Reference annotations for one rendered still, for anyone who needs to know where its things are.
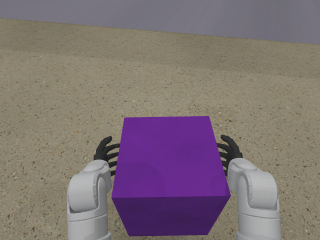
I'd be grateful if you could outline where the right robot hand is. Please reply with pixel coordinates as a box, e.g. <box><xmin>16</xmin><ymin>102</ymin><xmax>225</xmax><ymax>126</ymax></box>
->
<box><xmin>216</xmin><ymin>134</ymin><xmax>243</xmax><ymax>177</ymax></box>

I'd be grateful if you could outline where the carton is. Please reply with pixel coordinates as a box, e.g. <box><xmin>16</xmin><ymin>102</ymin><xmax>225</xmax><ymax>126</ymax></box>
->
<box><xmin>111</xmin><ymin>116</ymin><xmax>231</xmax><ymax>237</ymax></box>

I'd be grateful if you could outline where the left robot forearm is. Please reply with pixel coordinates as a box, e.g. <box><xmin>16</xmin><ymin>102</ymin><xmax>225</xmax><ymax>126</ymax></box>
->
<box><xmin>67</xmin><ymin>159</ymin><xmax>113</xmax><ymax>240</ymax></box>

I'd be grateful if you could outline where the right robot forearm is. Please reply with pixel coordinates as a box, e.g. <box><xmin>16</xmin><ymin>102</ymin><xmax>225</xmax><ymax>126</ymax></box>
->
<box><xmin>227</xmin><ymin>158</ymin><xmax>283</xmax><ymax>240</ymax></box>

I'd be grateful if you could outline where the left robot hand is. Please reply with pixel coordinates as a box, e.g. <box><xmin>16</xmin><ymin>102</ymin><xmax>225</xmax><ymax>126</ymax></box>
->
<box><xmin>93</xmin><ymin>136</ymin><xmax>120</xmax><ymax>176</ymax></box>

